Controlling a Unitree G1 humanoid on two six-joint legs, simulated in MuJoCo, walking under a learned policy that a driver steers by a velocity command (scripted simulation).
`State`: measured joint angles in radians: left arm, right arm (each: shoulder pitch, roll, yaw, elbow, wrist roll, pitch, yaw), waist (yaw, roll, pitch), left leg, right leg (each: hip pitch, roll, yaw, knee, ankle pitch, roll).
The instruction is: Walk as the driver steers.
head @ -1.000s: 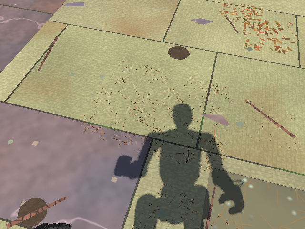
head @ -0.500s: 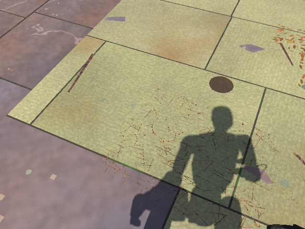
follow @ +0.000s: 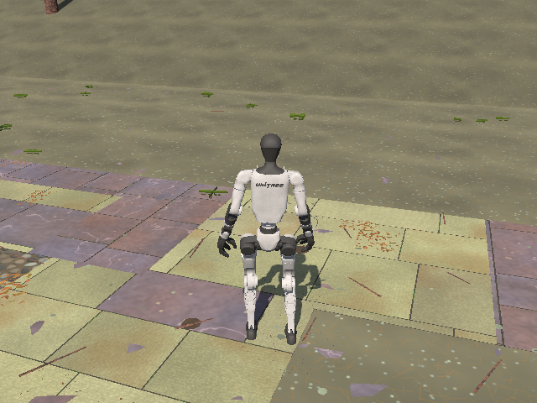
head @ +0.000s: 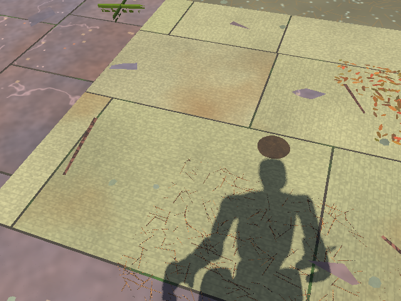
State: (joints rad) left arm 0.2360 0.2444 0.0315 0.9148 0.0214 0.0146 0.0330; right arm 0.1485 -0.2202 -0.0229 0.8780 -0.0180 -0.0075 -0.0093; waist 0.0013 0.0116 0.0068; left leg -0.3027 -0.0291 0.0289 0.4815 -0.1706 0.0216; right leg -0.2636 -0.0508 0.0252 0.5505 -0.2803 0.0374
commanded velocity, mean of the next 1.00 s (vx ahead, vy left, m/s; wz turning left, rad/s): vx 0.01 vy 0.00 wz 0.00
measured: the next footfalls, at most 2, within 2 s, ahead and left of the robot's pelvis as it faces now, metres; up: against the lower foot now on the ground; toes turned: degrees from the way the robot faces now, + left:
right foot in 1.86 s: +0.47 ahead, -0.13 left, +0.00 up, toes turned -11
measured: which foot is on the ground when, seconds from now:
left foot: down 0.00-1.00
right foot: down 0.00-1.00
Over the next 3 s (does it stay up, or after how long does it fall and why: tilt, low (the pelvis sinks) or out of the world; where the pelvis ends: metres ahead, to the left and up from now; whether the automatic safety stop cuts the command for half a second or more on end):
stays up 0.85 -0.29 0.00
